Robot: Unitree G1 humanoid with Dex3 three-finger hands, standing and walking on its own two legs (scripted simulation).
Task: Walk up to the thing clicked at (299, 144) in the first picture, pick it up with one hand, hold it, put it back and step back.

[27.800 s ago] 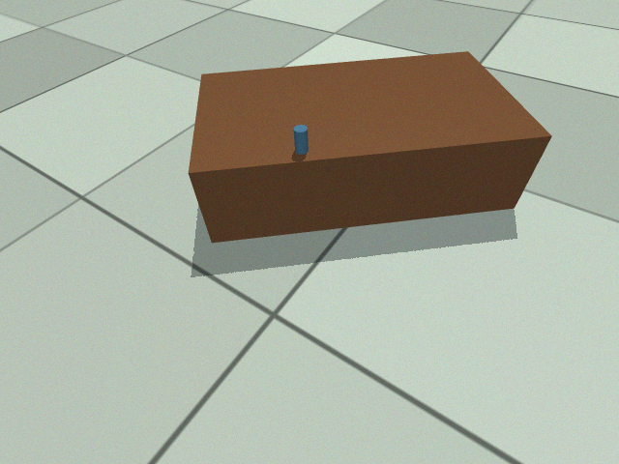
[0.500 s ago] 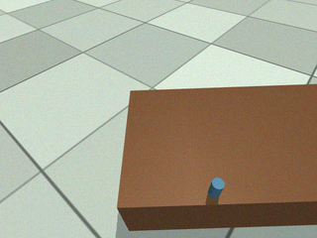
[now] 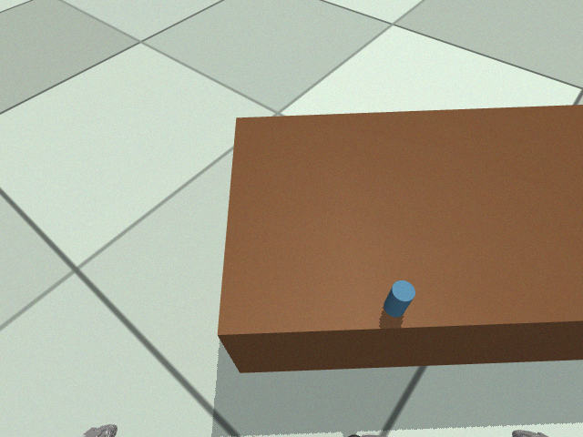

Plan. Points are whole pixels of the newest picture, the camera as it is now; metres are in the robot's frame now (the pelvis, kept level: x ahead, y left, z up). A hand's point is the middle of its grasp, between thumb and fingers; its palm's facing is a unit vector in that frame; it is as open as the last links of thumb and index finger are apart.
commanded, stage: step back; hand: right
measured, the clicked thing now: (398, 299) +0.44 -0.22 -0.33
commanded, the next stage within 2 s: none
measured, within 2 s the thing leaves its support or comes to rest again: neither
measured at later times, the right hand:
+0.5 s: hand out of the picture -0.02 -0.23 -0.15, palm faces +0.05 +0.91 -0.41, open 7.3 cm
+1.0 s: hand out of the picture -0.14 -0.23 -0.14, palm faces -0.02 +0.91 -0.42, open 7.3 cm
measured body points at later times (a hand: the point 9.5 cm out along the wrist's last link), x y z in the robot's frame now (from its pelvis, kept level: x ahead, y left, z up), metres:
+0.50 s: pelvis -0.09 +0.04 -0.01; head -0.01 +0.05 +0.43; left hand +0.04 +0.34 -0.14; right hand -0.02 -0.28 -0.12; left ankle -0.05 +0.14 -0.73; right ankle -0.12 -0.09 -0.71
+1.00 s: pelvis -0.21 +0.04 -0.01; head -0.15 +0.06 +0.44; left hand -0.07 +0.34 -0.13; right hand -0.14 -0.28 -0.11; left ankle -0.19 +0.15 -0.73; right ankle -0.19 -0.09 -0.68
